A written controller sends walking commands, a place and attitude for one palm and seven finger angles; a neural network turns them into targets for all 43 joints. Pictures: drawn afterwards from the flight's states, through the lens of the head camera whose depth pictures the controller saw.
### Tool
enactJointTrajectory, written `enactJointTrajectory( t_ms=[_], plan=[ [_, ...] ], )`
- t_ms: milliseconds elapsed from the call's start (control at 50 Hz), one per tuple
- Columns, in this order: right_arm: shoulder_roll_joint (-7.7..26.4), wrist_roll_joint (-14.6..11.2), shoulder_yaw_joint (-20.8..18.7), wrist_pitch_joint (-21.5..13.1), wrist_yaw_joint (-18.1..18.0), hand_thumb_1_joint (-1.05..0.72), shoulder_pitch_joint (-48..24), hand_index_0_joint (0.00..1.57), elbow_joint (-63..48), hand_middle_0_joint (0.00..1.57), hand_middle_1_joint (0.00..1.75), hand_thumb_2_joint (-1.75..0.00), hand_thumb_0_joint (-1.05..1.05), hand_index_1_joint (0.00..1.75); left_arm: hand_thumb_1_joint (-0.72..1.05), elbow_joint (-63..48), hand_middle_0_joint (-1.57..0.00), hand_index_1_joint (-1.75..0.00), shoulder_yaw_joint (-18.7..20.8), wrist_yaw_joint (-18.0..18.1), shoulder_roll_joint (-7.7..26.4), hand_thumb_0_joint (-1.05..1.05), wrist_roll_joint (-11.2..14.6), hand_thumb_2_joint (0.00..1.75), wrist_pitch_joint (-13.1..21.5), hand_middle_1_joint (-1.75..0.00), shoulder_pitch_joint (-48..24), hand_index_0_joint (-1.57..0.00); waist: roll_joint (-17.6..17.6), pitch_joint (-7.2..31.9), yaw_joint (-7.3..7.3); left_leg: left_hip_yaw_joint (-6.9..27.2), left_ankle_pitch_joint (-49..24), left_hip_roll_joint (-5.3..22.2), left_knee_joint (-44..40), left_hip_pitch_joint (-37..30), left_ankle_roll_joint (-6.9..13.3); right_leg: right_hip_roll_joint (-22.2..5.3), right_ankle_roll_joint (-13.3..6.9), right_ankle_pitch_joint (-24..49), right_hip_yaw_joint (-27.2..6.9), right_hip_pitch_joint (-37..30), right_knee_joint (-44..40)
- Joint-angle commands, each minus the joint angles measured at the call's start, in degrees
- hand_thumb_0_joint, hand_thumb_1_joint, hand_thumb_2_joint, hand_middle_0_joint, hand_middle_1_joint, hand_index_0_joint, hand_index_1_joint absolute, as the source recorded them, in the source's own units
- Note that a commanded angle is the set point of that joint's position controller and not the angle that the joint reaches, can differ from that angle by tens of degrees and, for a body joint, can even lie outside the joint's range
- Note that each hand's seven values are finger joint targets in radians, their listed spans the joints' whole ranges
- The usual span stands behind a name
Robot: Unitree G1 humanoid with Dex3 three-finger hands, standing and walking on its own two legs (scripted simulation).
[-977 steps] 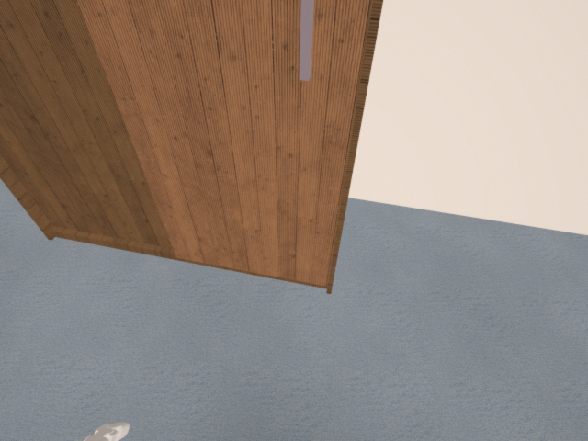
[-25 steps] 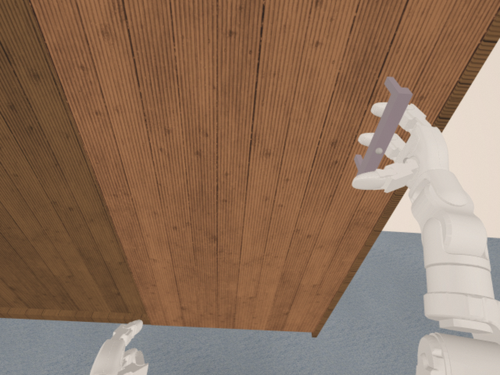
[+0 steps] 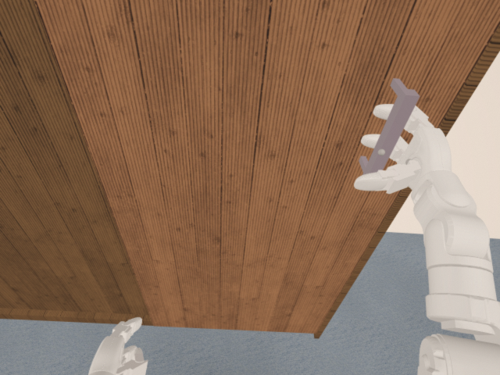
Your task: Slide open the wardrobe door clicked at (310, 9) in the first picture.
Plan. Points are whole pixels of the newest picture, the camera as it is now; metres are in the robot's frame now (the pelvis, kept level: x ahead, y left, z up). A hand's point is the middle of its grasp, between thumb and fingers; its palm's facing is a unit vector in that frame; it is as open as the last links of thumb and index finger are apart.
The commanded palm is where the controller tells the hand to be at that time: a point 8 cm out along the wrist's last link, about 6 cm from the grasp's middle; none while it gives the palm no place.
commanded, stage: slide the fingers in behind the handle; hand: right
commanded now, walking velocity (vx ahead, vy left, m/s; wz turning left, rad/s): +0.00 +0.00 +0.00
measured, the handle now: (382, 134) +0.45 -0.18 +0.21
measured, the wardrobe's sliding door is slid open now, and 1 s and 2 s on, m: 0.00 0.00 0.00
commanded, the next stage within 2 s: grip the handle and tug to test in 0.10 s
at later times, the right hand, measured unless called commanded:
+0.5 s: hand (381, 151) +0.39 -0.16 +0.22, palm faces +0.01 +1.00 -0.01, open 12.0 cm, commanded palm +0.36 -0.20 +0.22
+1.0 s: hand (381, 149) +0.39 -0.16 +0.22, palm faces -0.01 +1.00 +0.00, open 5.7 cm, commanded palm +0.36 -0.21 +0.22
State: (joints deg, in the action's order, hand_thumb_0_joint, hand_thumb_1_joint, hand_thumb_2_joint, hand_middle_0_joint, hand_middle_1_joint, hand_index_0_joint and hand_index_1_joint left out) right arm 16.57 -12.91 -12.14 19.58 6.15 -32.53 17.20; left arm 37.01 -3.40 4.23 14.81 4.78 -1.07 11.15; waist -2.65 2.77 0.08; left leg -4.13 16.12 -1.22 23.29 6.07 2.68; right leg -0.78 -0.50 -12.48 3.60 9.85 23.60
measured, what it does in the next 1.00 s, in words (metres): stands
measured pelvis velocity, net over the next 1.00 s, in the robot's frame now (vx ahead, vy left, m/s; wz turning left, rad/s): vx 0.01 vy -0.01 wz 0.01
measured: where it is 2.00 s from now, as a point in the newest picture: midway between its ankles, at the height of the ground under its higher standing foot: outside the picture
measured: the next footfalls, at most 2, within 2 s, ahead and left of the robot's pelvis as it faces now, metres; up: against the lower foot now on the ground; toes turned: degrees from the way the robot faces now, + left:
none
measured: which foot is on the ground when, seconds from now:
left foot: down 0.00-1.00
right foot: down 0.00-1.00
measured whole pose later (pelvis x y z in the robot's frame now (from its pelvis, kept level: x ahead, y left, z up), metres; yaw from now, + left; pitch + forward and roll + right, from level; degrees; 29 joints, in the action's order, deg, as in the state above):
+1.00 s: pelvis +0.01 -0.01 +0.00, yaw +1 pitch -1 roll +0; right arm 16.1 -12.8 -12.0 21.1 5.5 -31.2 13.8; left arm 36.4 -3.4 3.9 14.6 4.5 -2.2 11.0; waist -2.5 2.9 -0.1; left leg -3.2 15.7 -1.0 22.0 5.3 2.1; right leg -0.5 -1.0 -12.7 4.4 9.0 22.8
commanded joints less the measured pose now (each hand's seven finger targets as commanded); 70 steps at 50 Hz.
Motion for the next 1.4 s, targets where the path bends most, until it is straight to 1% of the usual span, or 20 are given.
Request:
enactJointTrajectory(
  t_ms=[0, 40, 120, 140, 180, 400, 520, 540, 560, 700, 760, 780, 1020, 1080, 1140, 1180, 1240, 1300, 1360, 1380],
  plan=[
    [9.8, -0.4, -1.8, -4.5, 0.4, 0.5, -27.6, 0.3, -14.5, 0.3, 1.2, -0.3, 0.0, 1.2, 0.9, -9.4, -0.2, -0.3, 2.4, 0.5, 6.1, 0.0, 0.1, 0.9, 3.2, -0.3, -8.6, -0.2, 2.2, 14.4, -0.03, 3.5, -24.0, 1.4, -2.5, 0.8, -1.8, 1.0, -3.0, 15.4, -3.0, -10.2, 0.5],
    [11.3, -0.7, -3.1, -4.7, 0.3, 0.5, -26.6, 0.3, -14.3, 0.3, 1.2, -0.3, 0.0, 1.2, 0.9, -9.0, -0.2, -0.3, 2.6, 0.5, 6.5, 0.0, 0.1, 0.9, 3.1, -0.3, -8.2, -0.2, 4.3, 14.0, 0.14, 3.5, -23.6, 1.2, -2.8, 0.6, -1.9, 0.7, -3.1, 15.2, -3.0, -10.1, 0.4],
    [7.8, -0.5, -0.4, -4.5, 0.2, 0.5, -28.5, 0.3, -14.8, 0.3, 1.2, -0.3, 0.0, 1.2, 0.9, -9.1, -0.2, -0.3, 2.5, 0.5, 6.0, 0.0, 0.1, 0.9, 3.4, -0.3, -8.6, -0.2, 2.3, 14.0, -0.46, 3.2, -22.7, 1.0, -2.7, 2.2, -1.6, 0.8, -2.9, 15.5, -3.3, -11.3, 0.5],
    [9.9, -0.5, -1.9, -4.6, 0.0, 0.5, -27.2, 0.3, -14.2, 0.3, 1.2, -0.3, 0.0, 1.2, 0.9, -8.7, -0.2, -0.3, 2.5, 0.4, 6.4, 0.0, 0.0, 0.9, 3.3, -0.3, -8.2, -0.2, 3.4, 14.0, 0.07, 3.2, -23.0, 1.0, -2.8, 1.3, -1.6, 0.7, -3.0, 15.8, -3.5, -11.0, 0.5],
    [9.3, -0.3, -1.6, -4.5, 0.0, 0.5, -27.7, 0.3, -15.5, 0.3, 1.2, -0.3, 0.0, 1.2, 0.9, -9.1, -0.2, -0.3, 2.5, 0.4, 6.2, 0.0, -0.1, 0.9, 3.3, -0.3, -8.5, -0.2, 2.8, 15.3, 0.13, 3.2, -24.6, 1.1, -2.3, 0.7, -1.5, 0.8, -3.0, 17.1, -3.4, -11.6, 0.5],
    [7.9, -0.1, -0.1, -3.6, -0.4, -0.01, -29.4, 0.35, -13.1, 0.35, 1.27, -0.52, 0.0, 1.27, 0.9, -8.5, -0.2, -0.3, 2.2, 0.6, 6.2, 0.0, -0.1, 0.9, 2.8, -0.3, -8.4, -0.2, 3.8, 13.5, -0.49, 3.0, -21.7, 0.9, -3.0, 2.0, -1.5, 0.8, -2.9, 15.1, -3.6, -10.8, 0.0],
    [8.4, -0.2, -1.1, -3.9, -0.1, -0.29, -27.2, 0.38, -15.0, 0.38, 1.31, -0.64, 0.0, 1.31, 0.9, -9.3, -0.2, -0.3, 2.3, 0.3, 6.0, 0.0, -0.2, 0.9, 2.7, -0.3, -8.7, -0.2, 2.3, 15.5, 0.41, 3.0, -24.6, 1.0, -2.4, 0.1, -1.2, 0.8, -2.7, 17.8, -3.4, -11.5, 0.1],
    [9.3, -0.2, -1.9, -4.1, -0.1, -0.34, -25.6, 0.39, -15.0, 0.39, 1.32, -0.66, 0.0, 1.32, 0.9, -9.3, -0.2, -0.3, 2.5, 0.2, 6.1, 0.0, -0.3, 0.9, 2.6, -0.3, -8.8, -0.2, 3.7, 15.4, 0.79, 2.8, -24.7, 1.0, -2.4, -0.3, -1.3, 0.6, -2.7, 18.2, -3.6, -11.4, 0.1],
    [8.4, -0.2, -1.2, -4.1, 0.0, -0.39, -26.0, 0.4, -16.1, 0.4, 1.33, -0.68, 0.0, 1.33, 0.9, -9.5, -0.2, -0.3, 2.4, 0.1, 6.0, 0.0, -0.3, 0.9, 2.7, -0.3, -9.0, -0.2, 2.0, 15.8, 0.7, 2.9, -25.2, 1.0, -2.3, -0.4, -1.2, 0.7, -2.7, 18.5, -3.4, -11.6, 0.0],
    [10.4, -0.6, -3.2, -3.0, 0.2, -0.71, -25.2, 0.43, -13.0, 0.43, 1.37, -0.82, 0.0, 1.37, 0.9, -9.3, -0.2, -0.3, 2.4, 0.5, 6.3, 0.0, -0.2, 0.9, 2.3, -0.3, -8.7, -0.2, 5.1, 13.3, 0.64, 3.1, -23.2, 0.9, -3.1, 0.2, -1.5, 0.7, -2.8, 15.9, -3.2, -9.7, -0.5],
    [12.0, -0.3, -4.5, -3.3, 0.0, -0.85, -24.7, 0.44, -15.1, 0.44, 1.39, -0.88, 0.0, 1.39, 0.9, -9.6, -0.2, -0.3, 2.5, 0.3, 6.3, 0.0, -0.3, 0.9, 2.3, -0.3, -8.8, -0.2, 2.0, 14.9, 1.23, 3.3, -23.8, 1.0, -3.0, -0.3, -1.2, 0.7, -2.7, 17.4, -3.2, -10.9, -0.4],
    [10.1, -0.2, -2.7, -3.2, 0.1, -0.9, -24.8, 0.45, -15.2, 0.45, 1.4, -0.9, 0.0, 1.4, 0.9, -9.7, -0.2, -0.3, 2.4, 0.3, 6.1, 0.0, -0.3, 0.9, 2.3, -0.3, -8.8, -0.2, 1.8, 14.8, 0.89, 3.2, -24.2, 1.0, -2.8, -0.4, -1.3, 0.8, -2.7, 17.7, -3.0, -11.0, -0.3],
    [11.2, -0.7, -4.5, -1.7, -0.1, -0.9, -21.5, 0.45, -15.8, 0.45, 1.4, -0.9, 0.0, 1.4, 0.9, -9.9, -0.2, -0.3, 2.6, 0.3, 6.5, 0.0, -0.4, 0.9, 1.6, -0.3, -8.7, -0.2, 5.2, 14.5, 1.27, 3.0, -26.1, 0.7, -2.7, -1.4, -1.5, 0.6, -2.7, 18.4, -2.8, -9.9, -0.5],
    [10.5, -0.5, -3.4, -1.4, 0.1, -0.9, -23.2, 0.45, -16.0, 0.45, 1.4, -0.9, 0.0, 1.4, 0.9, -9.7, -0.2, -0.3, 2.5, 0.3, 6.4, 0.0, -0.3, 0.9, 1.5, -0.3, -8.7, -0.2, 3.9, 14.3, 0.8, 3.1, -26.1, 0.7, -2.9, -0.8, -1.5, 0.7, -2.7, 18.8, -2.7, -10.5, -0.4],
    [12.7, -0.6, -5.2, -0.8, 0.0, -0.9, -21.9, 0.45, -13.6, 0.45, 1.4, -0.9, 0.0, 1.4, 0.9, -9.3, -0.2, -0.3, 2.5, 0.4, 6.6, 0.0, -0.3, 0.9, 1.2, -0.3, -8.4, -0.2, 4.3, 12.7, 1.16, 3.2, -24.9, 0.7, -3.5, -0.4, -1.6, 0.7, -2.7, 17.4, -2.6, -9.5, -0.4],
    [10.1, -0.3, -2.4, -0.9, 0.1, -0.9, -25.7, 0.45, -15.4, 0.45, 1.4, -0.9, 0.0, 1.4, 0.9, -9.5, -0.2, -0.3, 2.4, 0.4, 6.3, 0.0, -0.2, 0.9, 1.3, -0.3, -8.7, -0.2, 2.6, 12.9, 0.25, 3.2, -24.9, 0.7, -3.3, 0.3, -1.6, 0.8, -2.8, 17.4, -2.5, -10.0, -0.4],
    [10.4, -0.4, -3.7, -1.1, -0.2, -0.9, -20.3, 0.45, -17.2, 0.45, 1.4, -0.9, 0.0, 1.4, 0.9, -10.3, -0.2, -0.3, 2.5, 0.0, 6.1, 0.0, -0.3, 0.9, 1.4, -0.3, -9.1, -0.2, 1.7, 15.4, 1.71, 3.1, -26.8, 0.7, -2.6, -1.3, -1.3, 0.8, -2.6, 20.0, -2.6, -11.2, 0.0],
    [8.3, -0.5, -1.7, -0.9, 0.0, -0.9, -21.1, 0.45, -17.9, 0.45, 1.4, -0.9, 0.0, 1.4, 0.9, -10.4, -0.2, -0.3, 2.4, 0.0, 6.1, 0.0, -0.3, 0.9, 1.2, -0.3, -9.1, -0.2, 4.6, 15.1, 0.99, 2.8, -26.8, 0.6, -2.5, -1.3, -1.5, 0.7, -2.7, 19.0, -2.8, -10.4, -0.2],
    [10.6, -0.5, -4.1, -1.2, 0.1, -0.9, -17.9, 0.45, -20.6, 0.45, 1.4, -0.9, 0.0, 1.4, 0.9, -11.0, -0.2, -0.3, 2.6, -0.2, 6.3, 0.0, -0.4, 0.9, 1.1, -0.3, -9.5, -0.2, 4.8, 16.6, 2.02, 3.0, -29.1, 0.7, -2.1, -3.0, -1.5, 0.7, -2.8, 20.9, -2.7, -10.8, -0.3],
    [9.1, -0.6, -3.1, -1.1, 0.3, -0.9, -17.2, 0.45, -21.5, 0.45, 1.4, -0.9, 0.0, 1.4, 0.9, -11.3, -0.2, -0.3, 2.5, -0.2, 6.0, 0.0, -0.4, 0.9, 1.1, -0.3, -10.0, -0.2, 4.3, 16.4, 2.06, 3.1, -30.0, 0.7, -2.0, -2.9, -1.5, 0.8, -2.9, 21.4, -2.5, -11.1, -0.1]
  ],
)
